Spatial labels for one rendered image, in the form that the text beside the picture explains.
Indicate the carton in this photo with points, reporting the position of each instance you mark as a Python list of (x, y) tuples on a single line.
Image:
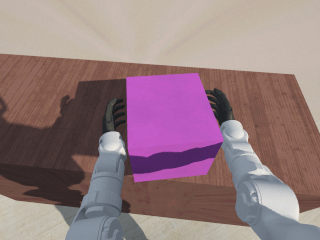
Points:
[(172, 131)]

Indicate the robot right hand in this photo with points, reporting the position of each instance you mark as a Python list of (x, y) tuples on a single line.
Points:
[(223, 111)]

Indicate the robot right upper arm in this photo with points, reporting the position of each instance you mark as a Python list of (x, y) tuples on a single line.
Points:
[(271, 210)]

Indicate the robot right forearm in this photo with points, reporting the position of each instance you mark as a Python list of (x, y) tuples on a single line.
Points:
[(241, 159)]

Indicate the pedestal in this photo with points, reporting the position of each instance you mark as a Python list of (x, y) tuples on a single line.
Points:
[(51, 120)]

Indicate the robot left forearm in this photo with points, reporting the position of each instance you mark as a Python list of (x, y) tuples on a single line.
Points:
[(104, 193)]

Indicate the robot left hand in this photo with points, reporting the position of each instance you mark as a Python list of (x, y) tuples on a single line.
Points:
[(108, 123)]

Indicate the robot left upper arm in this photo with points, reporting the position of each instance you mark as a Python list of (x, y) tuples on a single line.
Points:
[(97, 228)]

